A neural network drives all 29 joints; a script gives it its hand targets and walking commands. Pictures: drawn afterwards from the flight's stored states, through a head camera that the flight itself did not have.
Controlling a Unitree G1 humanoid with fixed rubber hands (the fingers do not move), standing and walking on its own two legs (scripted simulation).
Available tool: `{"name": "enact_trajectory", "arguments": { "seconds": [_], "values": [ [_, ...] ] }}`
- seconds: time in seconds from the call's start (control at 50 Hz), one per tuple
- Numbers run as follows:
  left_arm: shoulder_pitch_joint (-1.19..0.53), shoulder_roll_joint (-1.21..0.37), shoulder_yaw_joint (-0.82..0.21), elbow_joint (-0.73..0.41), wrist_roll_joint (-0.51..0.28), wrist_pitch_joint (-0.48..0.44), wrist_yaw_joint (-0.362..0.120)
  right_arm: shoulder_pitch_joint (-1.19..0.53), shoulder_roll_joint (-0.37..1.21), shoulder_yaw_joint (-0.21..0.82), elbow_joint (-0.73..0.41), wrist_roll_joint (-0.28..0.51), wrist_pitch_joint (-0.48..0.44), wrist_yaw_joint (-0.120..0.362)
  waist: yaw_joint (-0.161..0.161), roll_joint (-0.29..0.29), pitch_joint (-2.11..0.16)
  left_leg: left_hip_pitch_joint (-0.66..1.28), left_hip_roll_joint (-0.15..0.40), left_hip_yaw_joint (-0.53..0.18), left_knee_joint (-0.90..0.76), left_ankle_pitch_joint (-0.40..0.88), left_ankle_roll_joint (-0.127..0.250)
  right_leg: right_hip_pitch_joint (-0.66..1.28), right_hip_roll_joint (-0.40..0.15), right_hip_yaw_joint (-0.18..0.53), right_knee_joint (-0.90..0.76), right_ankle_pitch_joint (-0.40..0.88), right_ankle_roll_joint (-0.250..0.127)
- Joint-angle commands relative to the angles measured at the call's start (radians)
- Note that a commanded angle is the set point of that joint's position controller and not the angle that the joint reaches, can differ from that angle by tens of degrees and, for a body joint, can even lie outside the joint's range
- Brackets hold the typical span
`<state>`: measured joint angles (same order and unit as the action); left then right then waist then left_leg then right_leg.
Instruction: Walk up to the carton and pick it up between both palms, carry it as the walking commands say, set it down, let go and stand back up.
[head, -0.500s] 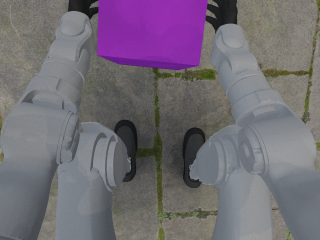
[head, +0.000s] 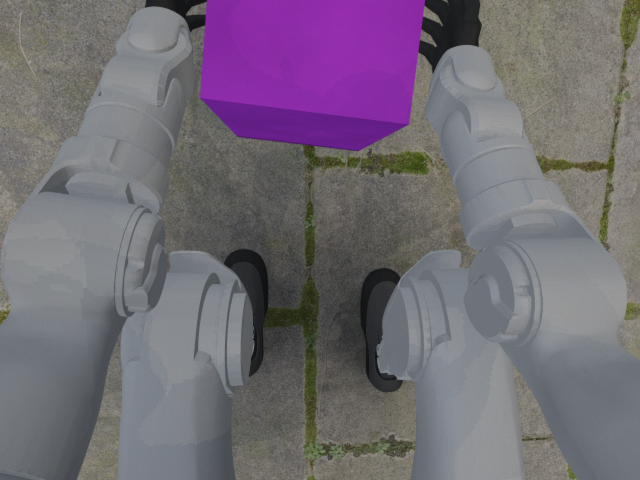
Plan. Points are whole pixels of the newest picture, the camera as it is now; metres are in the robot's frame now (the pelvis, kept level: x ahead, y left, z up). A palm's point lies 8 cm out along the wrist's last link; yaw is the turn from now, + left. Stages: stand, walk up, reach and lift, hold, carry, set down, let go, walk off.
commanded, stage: reach and lift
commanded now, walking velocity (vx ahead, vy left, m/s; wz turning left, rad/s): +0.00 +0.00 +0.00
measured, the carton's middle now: (308, 62) +0.53 +0.04 -0.23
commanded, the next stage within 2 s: none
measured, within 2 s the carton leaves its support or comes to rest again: leaves its support in 0.10 s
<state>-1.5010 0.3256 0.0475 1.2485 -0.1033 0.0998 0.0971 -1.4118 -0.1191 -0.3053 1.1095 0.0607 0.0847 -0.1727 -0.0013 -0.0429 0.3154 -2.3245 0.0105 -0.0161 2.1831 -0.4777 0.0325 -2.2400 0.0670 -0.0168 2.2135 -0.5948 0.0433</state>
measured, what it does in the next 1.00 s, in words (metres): rises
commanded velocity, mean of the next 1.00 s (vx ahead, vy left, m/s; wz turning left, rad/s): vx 0.00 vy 0.00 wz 0.00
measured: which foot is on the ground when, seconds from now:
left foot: down 0.00-1.00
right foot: down 0.00-1.00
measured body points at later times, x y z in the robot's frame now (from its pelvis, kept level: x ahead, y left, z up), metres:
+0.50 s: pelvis +0.01 -0.01 +0.01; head +0.34 +0.04 +0.31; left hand +0.55 +0.17 -0.13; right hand +0.54 -0.10 -0.12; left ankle +0.13 +0.11 -0.33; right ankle +0.11 -0.12 -0.33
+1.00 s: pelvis +0.01 -0.01 +0.05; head +0.33 +0.04 +0.37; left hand +0.55 +0.17 -0.07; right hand +0.54 -0.10 -0.05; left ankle +0.13 +0.11 -0.33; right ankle +0.11 -0.12 -0.33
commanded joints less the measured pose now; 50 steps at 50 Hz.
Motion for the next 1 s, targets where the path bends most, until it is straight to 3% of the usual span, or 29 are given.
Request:
{"name": "enact_trajectory", "arguments": {
  "seconds": [0.0,0.2,0.44,0.78,0.98],
  "values": [
    [-0.418,-0.977,-0.152,-0.211,-0.011,-0.002,-0.268,-0.469,0.923,0.247,-0.165,0.003,0.018,0.263,-0.003,0.086,-1.042,0.669,-0.12,0.013,-0.138,0.21,-0.012,0.338,0.106,-0.057,-0.171,0.217,-0.026],
    [-0.4,-1.066,-0.185,-0.329,-0.012,0.029,-0.286,-0.447,1.03,0.289,-0.246,0.022,0.061,0.274,0.017,0.106,-1.209,0.763,-0.12,0.028,-0.128,0.306,-0.02,0.369,0.118,-0.064,-0.168,0.283,-0.025],
    [-0.409,-1.12,-0.204,-0.41,0.037,0.073,-0.276,-0.469,1.061,0.333,-0.357,-0.021,0.112,0.257,0.005,0.111,-1.336,0.775,-0.131,0.049,-0.183,0.245,-0.03,0.425,0.124,-0.064,-0.228,0.246,-0.012],
    [-0.297,-1.164,-0.104,-0.373,0.153,0.147,-0.279,-0.407,1.1,0.295,-0.359,-0.093,0.174,0.26,0.019,0.088,-1.308,0.765,-0.145,0.043,-0.294,0.2,-0.033,0.421,0.134,-0.063,-0.329,0.211,-0.005],
    [-0.297,-1.215,-0.176,-0.477,0.138,0.16,-0.273,-0.386,1.147,0.352,-0.434,-0.079,0.185,0.247,0.011,0.103,-1.474,0.874,-0.153,0.045,-0.319,0.273,-0.047,0.517,0.142,-0.059,-0.357,0.284,-0.003]
  ]
}}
